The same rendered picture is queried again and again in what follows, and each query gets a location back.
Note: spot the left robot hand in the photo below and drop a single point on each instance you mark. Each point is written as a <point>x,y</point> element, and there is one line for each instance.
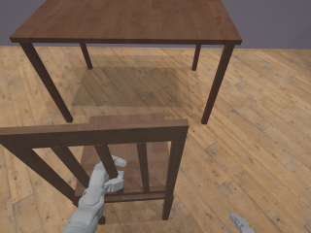
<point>99,176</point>

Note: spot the table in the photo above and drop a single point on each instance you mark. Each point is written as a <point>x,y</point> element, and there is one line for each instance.
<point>140,22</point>

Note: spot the chair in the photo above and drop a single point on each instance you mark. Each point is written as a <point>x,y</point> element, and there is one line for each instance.
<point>139,139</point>

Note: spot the robot left forearm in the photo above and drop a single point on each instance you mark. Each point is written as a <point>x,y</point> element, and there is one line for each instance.
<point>90,210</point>

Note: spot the right robot hand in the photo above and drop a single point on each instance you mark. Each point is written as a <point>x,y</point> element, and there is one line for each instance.
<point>241,224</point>

